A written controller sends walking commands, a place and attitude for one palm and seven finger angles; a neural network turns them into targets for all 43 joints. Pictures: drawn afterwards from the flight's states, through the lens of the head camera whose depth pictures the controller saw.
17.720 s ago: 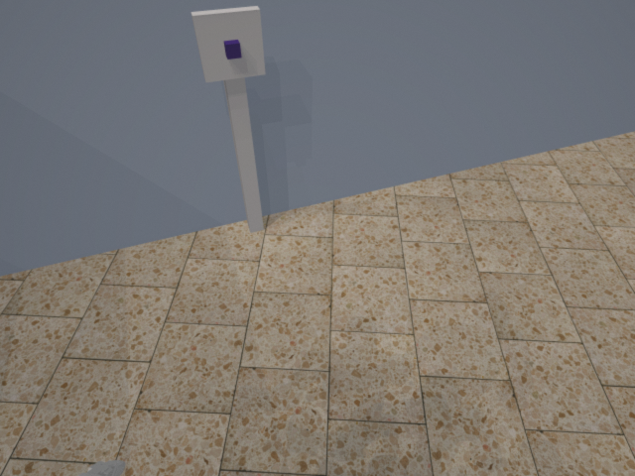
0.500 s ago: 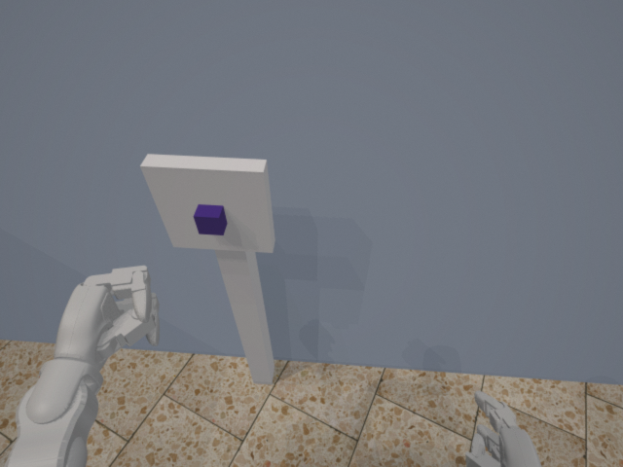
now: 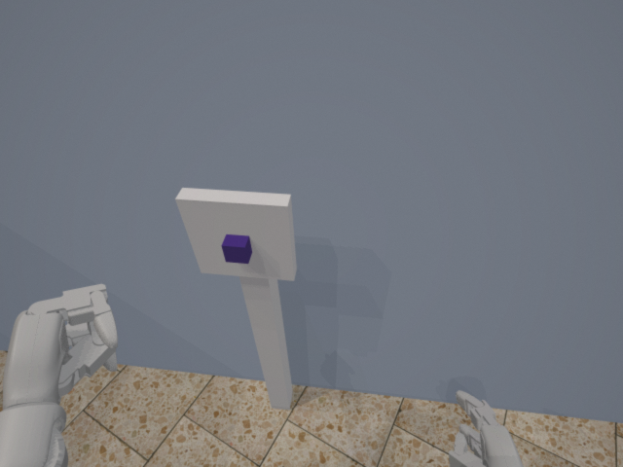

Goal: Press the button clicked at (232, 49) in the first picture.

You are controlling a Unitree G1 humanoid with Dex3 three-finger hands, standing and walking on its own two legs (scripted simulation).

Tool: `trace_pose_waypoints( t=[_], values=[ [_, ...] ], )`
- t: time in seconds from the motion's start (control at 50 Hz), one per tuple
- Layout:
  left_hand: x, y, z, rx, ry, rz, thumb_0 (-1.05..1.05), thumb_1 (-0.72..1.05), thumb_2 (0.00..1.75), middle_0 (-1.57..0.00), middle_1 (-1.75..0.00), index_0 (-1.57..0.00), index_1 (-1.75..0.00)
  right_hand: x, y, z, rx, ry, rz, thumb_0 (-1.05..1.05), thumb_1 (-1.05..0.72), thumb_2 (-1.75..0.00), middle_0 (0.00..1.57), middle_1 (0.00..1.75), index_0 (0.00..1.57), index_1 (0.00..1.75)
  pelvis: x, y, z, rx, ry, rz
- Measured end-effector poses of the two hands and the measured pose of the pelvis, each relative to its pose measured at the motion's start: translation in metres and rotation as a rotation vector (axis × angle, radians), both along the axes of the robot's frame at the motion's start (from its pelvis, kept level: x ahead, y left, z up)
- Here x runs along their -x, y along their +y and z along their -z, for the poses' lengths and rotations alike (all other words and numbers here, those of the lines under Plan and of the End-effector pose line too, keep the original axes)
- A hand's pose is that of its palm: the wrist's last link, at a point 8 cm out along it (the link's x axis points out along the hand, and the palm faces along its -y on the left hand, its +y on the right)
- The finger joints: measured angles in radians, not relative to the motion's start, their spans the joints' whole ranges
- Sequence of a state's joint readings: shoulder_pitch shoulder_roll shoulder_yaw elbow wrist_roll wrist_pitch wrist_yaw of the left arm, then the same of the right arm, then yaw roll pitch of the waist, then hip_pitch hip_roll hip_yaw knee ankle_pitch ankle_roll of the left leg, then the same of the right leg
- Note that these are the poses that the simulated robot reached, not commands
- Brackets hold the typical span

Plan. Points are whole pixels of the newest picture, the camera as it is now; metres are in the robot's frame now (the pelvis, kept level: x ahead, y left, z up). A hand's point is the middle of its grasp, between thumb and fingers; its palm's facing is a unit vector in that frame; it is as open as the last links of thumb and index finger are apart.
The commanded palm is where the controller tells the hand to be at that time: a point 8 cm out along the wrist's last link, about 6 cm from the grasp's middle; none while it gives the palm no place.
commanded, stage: draw the hand back to the body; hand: left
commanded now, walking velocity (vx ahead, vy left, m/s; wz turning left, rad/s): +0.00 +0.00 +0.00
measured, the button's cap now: (237, 247) +0.44 +0.19 +0.02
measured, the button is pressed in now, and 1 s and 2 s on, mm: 0 0 0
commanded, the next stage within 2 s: step back with the hand held close in 0.42 s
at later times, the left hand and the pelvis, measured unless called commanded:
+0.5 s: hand (85, 357) +0.16 +0.23 +0.16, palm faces +0.42 -0.83 -0.38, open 3.1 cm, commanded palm +0.11 +0.27 +0.18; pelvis -0.01 -0.01 +0.00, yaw -1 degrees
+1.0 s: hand (65, 378) +0.15 +0.25 +0.15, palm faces +0.32 -0.81 -0.49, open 3.1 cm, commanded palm +0.09 +0.29 +0.18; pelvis -0.05 +0.01 +0.00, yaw -2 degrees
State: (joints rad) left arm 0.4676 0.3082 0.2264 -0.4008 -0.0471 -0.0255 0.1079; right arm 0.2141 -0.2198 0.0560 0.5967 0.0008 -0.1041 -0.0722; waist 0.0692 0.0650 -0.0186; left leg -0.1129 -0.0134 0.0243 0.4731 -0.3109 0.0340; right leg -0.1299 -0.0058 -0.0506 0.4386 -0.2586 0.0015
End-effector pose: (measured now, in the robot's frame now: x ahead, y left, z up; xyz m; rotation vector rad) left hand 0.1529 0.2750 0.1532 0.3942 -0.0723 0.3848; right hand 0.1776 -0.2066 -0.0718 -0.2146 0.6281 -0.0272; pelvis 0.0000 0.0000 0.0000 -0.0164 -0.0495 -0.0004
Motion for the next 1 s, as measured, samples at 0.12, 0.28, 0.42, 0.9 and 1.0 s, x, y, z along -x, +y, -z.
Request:
trace_pose_waypoints(
  t=[0.12,0.28,0.42,0.9,1.0],
  values=[
    [0.013,0.004,-0.018,-0.053,-0.046,-0.012,0.01,0.90,0.90,-1.30,-1.50,-1.31,-1.50,0.002,-0.004,-0.001,0.001,-0.006,0.006,0.01,-0.90,-0.90,0.20,0.30,0.20,0.30,0.001,0.000,-0.001,0.001,-0.010,0.005],
    [0.028,0.004,-0.028,-0.079,-0.086,-0.027,0.01,0.89,0.90,-1.30,-1.50,-1.31,-1.50,0.006,-0.009,-0.003,0.007,-0.017,0.016,0.01,-0.90,-0.90,0.20,0.30,0.20,0.30,0.007,-0.002,-0.001,0.000,-0.023,0.006],
    [0.030,-0.001,-0.022,-0.055,-0.076,-0.022,0.01,0.89,0.90,-1.30,-1.50,-1.31,-1.50,0.015,-0.013,-0.003,0.013,-0.020,0.024,0.01,-0.90,-0.90,0.20,0.30,0.20,0.30,0.013,-0.005,-0.001,0.000,-0.033,0.009],
    [0.029,0.005,-0.019,-0.169,-0.028,0.106,0.01,0.89,0.90,-1.30,-1.50,-1.31,-1.50,0.067,-0.039,0.001,0.066,0.105,0.191,0.01,-0.90,-0.90,0.20,0.30,0.20,0.30,0.039,0.007,0.001,-0.007,0.053,0.039],
    [0.045,0.012,-0.021,-0.184,-0.065,0.099,0.01,0.89,0.90,-1.30,-1.50,-1.31,-1.50,0.080,-0.033,-0.001,0.072,0.089,0.191,0.01,-0.90,-0.90,0.20,0.30,0.20,0.30,0.054,0.011,0.005,-0.008,0.050,0.040]
  ],
)
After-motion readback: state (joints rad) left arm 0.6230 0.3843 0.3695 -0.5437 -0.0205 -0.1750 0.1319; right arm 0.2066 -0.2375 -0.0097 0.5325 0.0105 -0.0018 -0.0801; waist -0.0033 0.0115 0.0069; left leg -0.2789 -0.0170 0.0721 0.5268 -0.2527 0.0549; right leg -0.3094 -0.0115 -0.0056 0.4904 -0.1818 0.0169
